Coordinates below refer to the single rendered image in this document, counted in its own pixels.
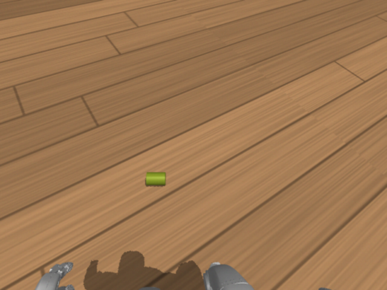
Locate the left robot hand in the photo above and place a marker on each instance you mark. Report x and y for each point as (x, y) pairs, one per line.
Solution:
(51, 280)

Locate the can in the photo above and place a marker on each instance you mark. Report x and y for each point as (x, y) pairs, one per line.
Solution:
(156, 178)

